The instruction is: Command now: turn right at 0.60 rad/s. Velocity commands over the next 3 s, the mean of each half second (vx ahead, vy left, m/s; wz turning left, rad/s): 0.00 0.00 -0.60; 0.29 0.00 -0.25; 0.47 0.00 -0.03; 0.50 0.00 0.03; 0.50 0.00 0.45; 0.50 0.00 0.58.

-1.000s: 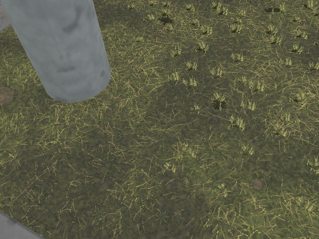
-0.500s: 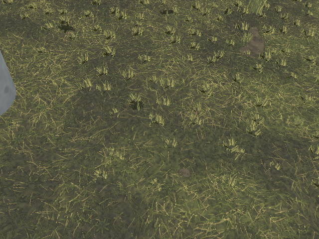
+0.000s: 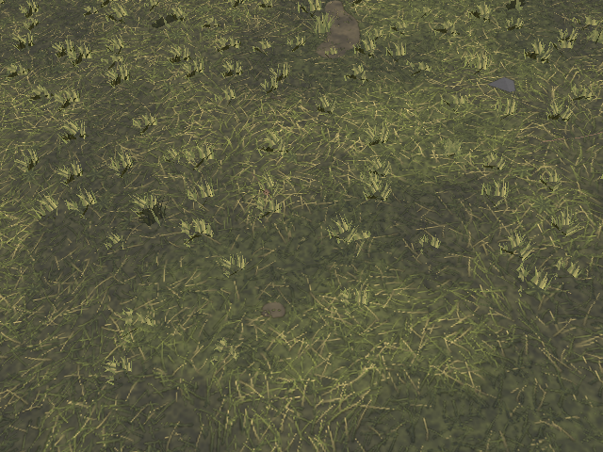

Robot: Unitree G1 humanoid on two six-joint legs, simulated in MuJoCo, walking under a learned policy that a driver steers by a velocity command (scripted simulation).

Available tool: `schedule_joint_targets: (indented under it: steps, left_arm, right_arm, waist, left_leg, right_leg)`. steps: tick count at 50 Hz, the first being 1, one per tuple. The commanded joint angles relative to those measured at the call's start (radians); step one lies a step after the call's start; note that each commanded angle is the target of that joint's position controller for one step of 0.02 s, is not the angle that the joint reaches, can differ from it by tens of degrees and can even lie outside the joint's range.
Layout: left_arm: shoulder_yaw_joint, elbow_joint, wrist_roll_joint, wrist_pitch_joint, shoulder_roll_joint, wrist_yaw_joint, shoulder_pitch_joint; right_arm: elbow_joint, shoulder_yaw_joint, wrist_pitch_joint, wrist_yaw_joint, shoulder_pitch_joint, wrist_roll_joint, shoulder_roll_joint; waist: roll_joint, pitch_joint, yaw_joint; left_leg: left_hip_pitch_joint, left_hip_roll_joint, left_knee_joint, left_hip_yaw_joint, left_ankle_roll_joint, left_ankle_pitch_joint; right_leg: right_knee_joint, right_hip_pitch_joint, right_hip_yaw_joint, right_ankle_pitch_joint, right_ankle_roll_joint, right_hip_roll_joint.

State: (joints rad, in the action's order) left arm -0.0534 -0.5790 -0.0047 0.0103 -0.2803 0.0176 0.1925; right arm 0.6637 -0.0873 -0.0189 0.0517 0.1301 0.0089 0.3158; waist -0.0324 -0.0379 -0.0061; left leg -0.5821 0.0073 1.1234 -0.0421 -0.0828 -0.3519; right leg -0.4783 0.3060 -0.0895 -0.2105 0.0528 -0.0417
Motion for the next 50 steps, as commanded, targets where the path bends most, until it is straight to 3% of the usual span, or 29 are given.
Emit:
schedule_joint_targets:
  steps: [1, 5, 9, 11, 13, 14, 15, 16, 17, 18, 19, 20, 23, 25, 26, 29, 33, 35, 36, 37, 38, 39, 40, 41, 42, 45, 50]
  left_arm:
    - [-0.047, 0.074, -0.001, -0.013, -0.163, 0.013, -0.022]
    - [-0.056, 0.079, -0.001, -0.002, -0.177, 0.017, -0.022]
    - [-0.059, 0.083, -0.006, 0.010, -0.178, 0.011, -0.041]
    - [-0.059, 0.083, -0.016, 0.017, -0.173, 0.010, -0.052]
    - [-0.058, 0.087, -0.034, 0.027, -0.165, 0.014, -0.083]
    - [-0.050, 0.090, -0.030, 0.029, -0.131, 0.016, -0.059]
    - [-0.033, 0.077, -0.009, 0.027, -0.065, 0.012, 0.021]
    - [-0.065, 0.092, -0.013, 0.015, -0.156, 0.013, -0.004]
    - [-0.085, 0.069, -0.006, 0.012, -0.216, 0.013, 0.011]
    - [-0.088, 0.047, -0.014, 0.018, -0.212, 0.012, 0.012]
    - [-0.084, 0.022, -0.014, 0.030, -0.181, 0.016, 0.028]
    - [-0.078, 0.021, -0.015, 0.038, -0.161, 0.015, 0.029]
    - [-0.058, 0.054, -0.028, 0.035, -0.117, 0.014, -0.038]
    - [-0.047, 0.077, -0.023, 0.033, -0.100, 0.012, -0.081]
    - [-0.038, 0.084, -0.018, 0.030, -0.087, 0.007, -0.090]
    - [-0.015, 0.098, -0.010, 0.019, -0.057, -0.012, -0.097]
    - [-0.013, 0.057, -0.015, -0.006, -0.070, -0.032, -0.030]
    - [-0.015, -0.002, -0.016, -0.020, -0.059, -0.038, 0.083]
    - [-0.023, -0.033, -0.018, -0.024, -0.074, -0.035, 0.160]
    - [-0.034, -0.054, -0.016, -0.029, -0.112, -0.028, 0.273]
    - [-0.060, -0.028, -0.004, -0.035, -0.247, -0.023, 0.293]
    - [-0.062, -0.025, -0.006, -0.058, -0.222, -0.027, 0.288]
    - [-0.039, -0.024, -0.005, -0.077, -0.163, -0.029, 0.242]
    - [-0.027, -0.021, -0.002, -0.089, -0.128, -0.032, 0.202]
    - [-0.019, -0.019, -0.002, -0.093, -0.112, -0.033, 0.167]
    - [-0.012, -0.029, 0.014, -0.099, -0.102, -0.029, 0.163]
    - [-0.011, -0.092, 0.007, -0.099, -0.114, -0.019, 0.233]
  right_arm:
    - [-0.083, -0.010, 0.014, 0.006, -0.040, -0.002, 0.053]
    - [-0.089, -0.002, 0.026, -0.005, -0.068, -0.010, 0.038]
    - [-0.085, -0.002, 0.041, -0.019, -0.050, -0.019, 0.040]
    - [-0.082, -0.002, 0.050, -0.028, -0.031, -0.024, 0.041]
    - [-0.061, -0.007, 0.059, -0.036, 0.027, -0.023, 0.043]
    - [-0.055, -0.018, 0.058, -0.033, 0.053, -0.011, 0.082]
    - [-0.078, -0.024, 0.046, -0.025, 0.019, 0.008, 0.137]
    - [-0.080, -0.029, 0.046, -0.031, 0.025, 0.033, 0.146]
    - [-0.101, -0.017, 0.050, -0.027, -0.011, 0.024, 0.101]
    - [-0.107, -0.004, 0.048, -0.021, -0.052, 0.014, 0.053]
    - [-0.117, 0.003, 0.045, -0.014, -0.069, 0.006, 0.043]
    - [-0.118, 0.008, 0.043, -0.007, -0.073, -0.004, 0.038]
    - [-0.112, 0.015, 0.029, 0.012, -0.015, 0.009, 0.041]
    - [-0.103, 0.008, 0.020, 0.017, 0.027, 0.011, 0.059]
    - [-0.097, 0.002, 0.017, 0.017, 0.059, 0.007, 0.072]
    - [-0.079, -0.012, 0.023, 0.002, 0.080, -0.014, 0.119]
    - [-0.040, -0.014, 0.044, -0.032, 0.097, -0.040, 0.139]
    - [-0.020, -0.004, 0.051, -0.049, 0.086, -0.054, 0.126]
    - [-0.009, 0.013, 0.058, -0.056, 0.095, -0.048, 0.082]
    - [-0.019, 0.040, 0.067, -0.067, 0.067, -0.029, 0.008]
    - [-0.090, 0.052, 0.089, -0.074, 0.019, -0.009, -0.025]
    - [-0.109, 0.019, 0.100, -0.067, -0.039, -0.033, 0.077]
    - [-0.101, 0.006, 0.103, -0.072, -0.023, -0.056, 0.107]
    - [-0.077, 0.006, 0.105, -0.075, 0.007, -0.054, 0.100]
    - [-0.063, 0.003, 0.107, -0.076, 0.015, -0.037, 0.099]
    - [-0.024, 0.011, 0.107, -0.086, 0.027, -0.020, 0.065]
    - [-0.043, 0.041, 0.109, -0.095, -0.113, -0.026, 0.010]
  waist:
    - [0.176, 0.131, -0.003]
    - [0.186, 0.123, -0.017]
    - [0.205, 0.140, -0.018]
    - [0.210, 0.152, -0.009]
    - [0.191, 0.158, 0.035]
    - [0.124, 0.187, 0.028]
    - [-0.134, 0.189, -0.033]
    - [-0.266, 0.113, -0.010]
    - [-0.154, 0.097, -0.017]
    - [-0.102, 0.070, -0.027]
    - [-0.077, 0.060, -0.030]
    - [-0.083, 0.044, -0.019]
    - [-0.102, 0.049, 0.024]
    - [-0.111, 0.060, 0.055]
    - [-0.105, 0.088, 0.072]
    - [-0.135, 0.082, 0.080]
    - [-0.125, 0.031, 0.047]
    - [-0.085, 0.021, -0.020]
    - [-0.055, 0.048, -0.056]
    - [0.049, 0.104, -0.107]
    - [0.292, 0.105, -0.099]
    - [0.209, 0.042, -0.128]
    - [0.188, -0.035, -0.089]
    - [0.187, -0.064, -0.061]
    - [0.174, -0.075, -0.043]
    - [0.135, -0.056, -0.020]
    - [0.132, -0.077, -0.064]
  left_leg:
    - [-0.052, -0.007, -0.092, -0.024, -0.011, 0.019]
    - [0.025, -0.030, -0.254, -0.033, -0.002, -0.017]
    - [0.130, -0.057, -0.385, -0.038, 0.015, -0.046]
    - [0.185, -0.063, -0.492, -0.041, 0.026, -0.028]
    - [0.327, -0.055, -0.729, -0.020, 0.049, 0.158]
    - [0.465, 0.054, -0.762, -0.083, 0.091, 0.274]
    - [0.569, 0.275, -0.772, -0.280, 0.186, 0.524]
    - [0.462, 0.410, -0.807, -0.449, 0.350, 0.602]
    - [0.435, 0.394, -0.810, -0.396, 0.365, 0.501]
    - [0.415, 0.317, -0.802, -0.295, 0.316, 0.409]
    - [0.412, 0.260, -0.798, -0.220, 0.281, 0.346]
    - [0.417, 0.248, -0.795, -0.183, 0.287, 0.373]
    - [0.470, 0.220, -0.809, -0.088, 0.312, 0.391]
    - [0.549, 0.244, -0.806, -0.083, 0.328, 0.404]
    - [0.572, 0.252, -0.822, -0.092, 0.333, 0.303]
    - [0.512, 0.269, -0.897, -0.115, 0.334, -0.003]
    - [0.383, 0.273, -0.925, -0.096, 0.322, -0.077]
    - [0.288, 0.248, -0.862, -0.058, 0.294, -0.110]
    - [0.203, 0.212, -0.783, -0.018, 0.257, -0.108]
    - [0.066, 0.139, -0.547, 0.068, 0.189, -0.097]
    - [-0.231, 0.016, -0.232, 0.149, 0.107, -0.220]
    - [-0.319, 0.042, -0.046, 0.039, 0.102, -0.255]
    - [-0.365, 0.084, 0.002, -0.001, 0.114, -0.148]
    - [-0.361, 0.100, 0.000, -0.005, 0.121, -0.046]
    - [-0.350, 0.110, -0.023, -0.005, 0.115, 0.037]
    - [-0.276, 0.111, -0.066, 0.018, 0.084, 0.220]
    - [-0.171, 0.076, -0.353, 0.068, 0.059, 0.418]
  right_leg:
    - [0.120, -0.172, -0.273, 0.274, 0.175, 0.220]
    - [0.101, -0.144, -0.347, 0.207, 0.176, 0.213]
    - [0.069, -0.142, -0.422, 0.311, 0.176, 0.203]
    - [0.046, -0.163, -0.460, 0.379, 0.164, 0.192]
    - [-0.001, -0.125, -0.444, 0.335, 0.113, 0.144]
    - [-0.073, -0.030, -0.396, 0.149, 0.064, 0.100]
    - [-0.310, 0.133, -0.217, -0.286, -0.002, -0.039]
    - [-0.523, 0.299, -0.083, -0.497, -0.066, -0.110]
    - [-0.685, 0.303, -0.087, -0.419, -0.102, -0.029]
    - [-0.742, 0.312, -0.072, -0.341, -0.120, -0.014]
    - [-0.794, 0.318, -0.058, -0.284, -0.137, -0.011]
    - [-0.847, 0.343, -0.049, -0.245, -0.153, -0.007]
    - [-0.803, 0.367, 0.017, -0.177, -0.176, 0.010]
    - [-0.695, 0.393, 0.032, -0.171, -0.190, 0.040]
    - [-0.630, 0.372, 0.042, -0.177, -0.188, 0.057]
    - [-0.450, 0.261, 0.091, -0.231, -0.153, 0.076]
    - [-0.174, 0.033, 0.141, -0.217, -0.065, 0.052]
    - [0.047, -0.173, 0.170, -0.053, -0.011, 0.027]
    - [0.087, -0.328, 0.152, -0.062, 0.006, 0.022]
    - [0.123, -0.506, -0.034, -0.101, 0.034, 0.153]
    - [0.202, -0.579, -0.445, -0.263, 0.177, 0.397]
    - [0.285, -0.457, -0.574, -0.387, 0.281, 0.463]
    - [0.306, -0.420, -0.501, -0.463, 0.260, 0.423]
    - [0.317, -0.389, -0.414, -0.424, 0.223, 0.371]
    - [0.329, -0.363, -0.339, -0.324, 0.195, 0.333]
    - [0.357, -0.303, -0.173, -0.031, 0.163, 0.267]
    - [0.382, -0.243, -0.024, 0.175, 0.130, 0.217]
